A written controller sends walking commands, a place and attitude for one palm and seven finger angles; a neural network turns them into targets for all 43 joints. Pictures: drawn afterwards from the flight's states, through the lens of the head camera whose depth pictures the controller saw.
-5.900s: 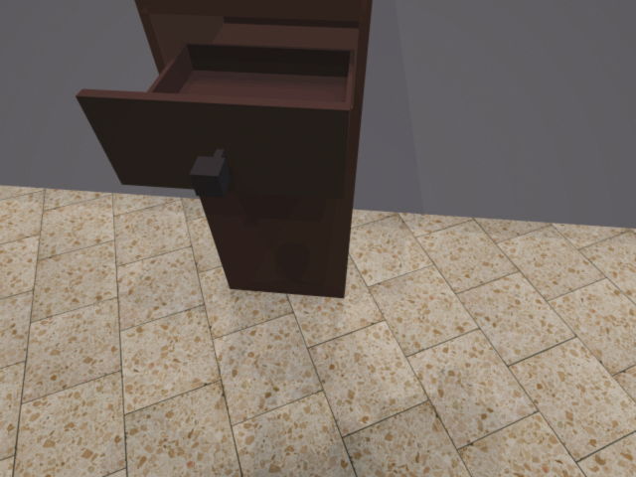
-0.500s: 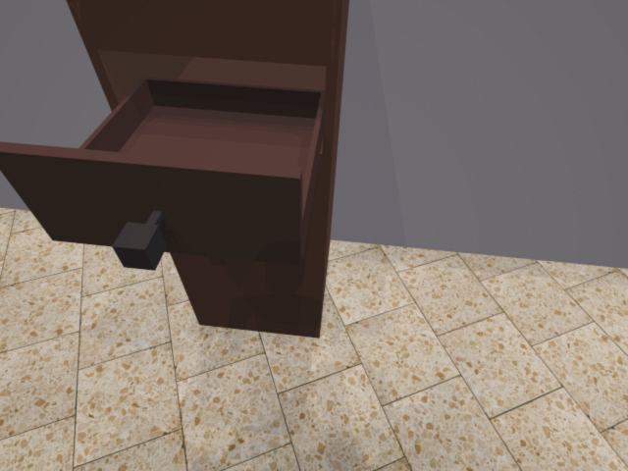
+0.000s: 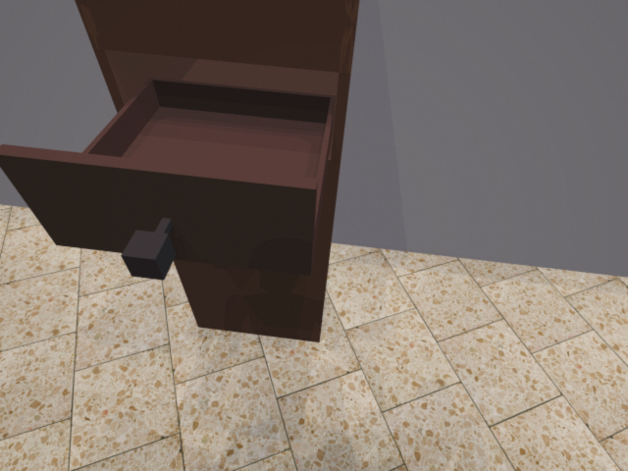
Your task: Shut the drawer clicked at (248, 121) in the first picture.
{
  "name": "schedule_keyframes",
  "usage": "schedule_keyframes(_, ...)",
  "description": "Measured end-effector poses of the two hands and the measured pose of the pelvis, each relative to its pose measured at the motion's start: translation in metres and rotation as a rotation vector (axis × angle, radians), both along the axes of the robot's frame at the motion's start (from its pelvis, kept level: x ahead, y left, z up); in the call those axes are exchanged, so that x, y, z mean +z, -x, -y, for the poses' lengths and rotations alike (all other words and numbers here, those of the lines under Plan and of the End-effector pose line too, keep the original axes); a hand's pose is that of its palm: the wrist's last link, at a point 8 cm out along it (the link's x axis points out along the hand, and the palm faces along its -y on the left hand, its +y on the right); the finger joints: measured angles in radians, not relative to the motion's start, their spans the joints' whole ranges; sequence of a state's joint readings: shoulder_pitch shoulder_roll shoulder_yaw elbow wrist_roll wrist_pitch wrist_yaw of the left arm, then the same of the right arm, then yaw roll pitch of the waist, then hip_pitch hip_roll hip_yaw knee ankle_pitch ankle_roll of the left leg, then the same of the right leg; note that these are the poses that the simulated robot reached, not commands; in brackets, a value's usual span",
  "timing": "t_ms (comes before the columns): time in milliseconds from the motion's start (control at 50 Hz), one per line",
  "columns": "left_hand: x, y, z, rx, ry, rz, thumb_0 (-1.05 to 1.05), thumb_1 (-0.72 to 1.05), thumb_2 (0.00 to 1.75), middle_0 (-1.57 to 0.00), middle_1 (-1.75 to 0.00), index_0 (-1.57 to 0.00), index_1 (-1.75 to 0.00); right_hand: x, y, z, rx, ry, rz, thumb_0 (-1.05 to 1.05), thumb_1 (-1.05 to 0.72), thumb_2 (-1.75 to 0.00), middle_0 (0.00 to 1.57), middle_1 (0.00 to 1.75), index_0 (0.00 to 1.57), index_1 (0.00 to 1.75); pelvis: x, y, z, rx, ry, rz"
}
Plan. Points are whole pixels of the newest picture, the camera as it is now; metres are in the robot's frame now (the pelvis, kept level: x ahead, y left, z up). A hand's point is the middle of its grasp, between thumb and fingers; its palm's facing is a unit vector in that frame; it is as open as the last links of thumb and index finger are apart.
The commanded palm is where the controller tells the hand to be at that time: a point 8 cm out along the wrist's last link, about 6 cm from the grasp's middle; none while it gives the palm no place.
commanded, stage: look again from close up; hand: left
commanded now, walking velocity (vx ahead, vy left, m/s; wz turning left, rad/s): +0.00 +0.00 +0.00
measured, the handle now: (156, 243) +0.35 +0.23 +0.10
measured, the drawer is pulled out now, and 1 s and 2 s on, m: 0.29 0.29 0.29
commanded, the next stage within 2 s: shuffle to correct the standing spot in 0.24 s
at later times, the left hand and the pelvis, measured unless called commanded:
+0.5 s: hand out of the picture +0.04 +0.21 -0.17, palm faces -0.02 -0.96 -0.27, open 7.4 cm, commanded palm none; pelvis +0.01 +0.00 +0.00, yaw +0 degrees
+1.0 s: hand out of the picture +0.06 +0.19 -0.17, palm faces -0.02 -0.96 -0.28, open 7.4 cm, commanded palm none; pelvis +0.00 -0.01 -0.01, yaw -1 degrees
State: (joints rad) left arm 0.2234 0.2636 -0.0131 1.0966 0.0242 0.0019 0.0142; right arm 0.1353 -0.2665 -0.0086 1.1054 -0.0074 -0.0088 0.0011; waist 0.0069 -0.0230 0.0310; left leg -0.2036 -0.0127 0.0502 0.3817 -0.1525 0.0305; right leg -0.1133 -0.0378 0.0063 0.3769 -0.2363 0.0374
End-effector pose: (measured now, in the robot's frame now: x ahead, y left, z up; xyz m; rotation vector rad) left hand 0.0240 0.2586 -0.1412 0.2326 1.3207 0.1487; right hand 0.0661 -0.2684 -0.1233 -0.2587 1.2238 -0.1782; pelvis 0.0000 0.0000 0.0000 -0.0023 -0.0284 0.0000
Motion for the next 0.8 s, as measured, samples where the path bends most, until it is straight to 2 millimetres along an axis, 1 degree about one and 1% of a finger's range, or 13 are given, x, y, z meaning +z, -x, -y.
schedule_keyframes(120,0.003,-0.002,-0.004,0.003,-0.015,-0.005,0.01,0.91,0.9,-0.2,-0.3,-0.2,-0.3,-0.002,0.0,-0.001,-0.005,-0.007,-0.009,0.0,-0.91,-0.9,0.2,0.3,0.2,0.3,0.0,-0.004,0.0,-0.001,-0.001,0.001)
schedule_keyframes(280,0.005,-0.007,-0.006,0.0,-0.028,0.0,0.01,0.91,0.9,-0.2,-0.3,-0.2,-0.3,-0.004,0.005,0.0,-0.016,-0.013,-0.029,0.0,-0.91,-0.9,0.2,0.3,0.2,0.3,0.001,-0.007,0.002,-0.003,-0.003,0.003)
schedule_keyframes(440,0.006,-0.013,0.0,-0.003,-0.024,0.008,0.01,0.91,0.9,-0.2,-0.3,-0.2,-0.3,-0.007,0.012,0.002,-0.026,-0.017,-0.052,0.0,-0.91,-0.9,0.2,0.3,0.2,0.3,0.001,-0.009,0.004,-0.004,-0.004,0.002)
schedule_keyframes(520,0.003,-0.012,0.006,-0.004,-0.014,0.0,0.01,0.91,0.9,-0.2,-0.3,-0.2,-0.3,-0.011,0.018,-0.002,-0.028,-0.028,-0.074,0.0,-0.91,-0.9,0.2,0.3,0.2,0.3,-0.001,-0.012,0.004,-0.007,-0.006,0.001)
schedule_keyframes(560,0.001,-0.012,0.008,-0.014,-0.015,0.001,0.01,0.91,0.9,-0.2,-0.3,-0.2,-0.3,-0.016,0.019,-0.004,-0.026,-0.035,-0.056,0.0,-0.91,-0.9,0.2,0.3,0.2,0.3,-0.005,-0.013,0.003,-0.006,-0.011,-0.007)
schedule_keyframes(660,0.004,-0.017,0.009,-0.011,-0.038,0.026,0.01,0.91,0.9,-0.2,-0.3,-0.2,-0.3,-0.027,0.016,-0.011,-0.041,-0.065,-0.018,0.0,-0.91,-0.9,0.2,0.3,0.2,0.3,-0.01,-0.018,0.004,-0.009,-0.009,-0.007)
schedule_keyframes(740,0.006,-0.026,0.009,-0.012,-0.052,0.061,0.01,0.91,0.9,-0.2,-0.3,-0.2,-0.3,-0.029,0.008,-0.015,-0.039,-0.085,0.016,0.0,-0.91,-0.9,0.2,0.3,0.2,0.3,-0.011,-0.018,0.007,-0.015,-0.012,0.005)
schedule_keyframes(800,0.007,-0.032,0.01,-0.014,-0.056,0.092,0.01,0.91,0.9,-0.2,-0.3,-0.2,-0.3,-0.027,0.002,-0.015,-0.034,-0.088,0.038,0.0,-0.91,-0.9,0.2,0.3,0.2,0.3,-0.011,-0.016,0.009,-0.016,-0.012,0.014)
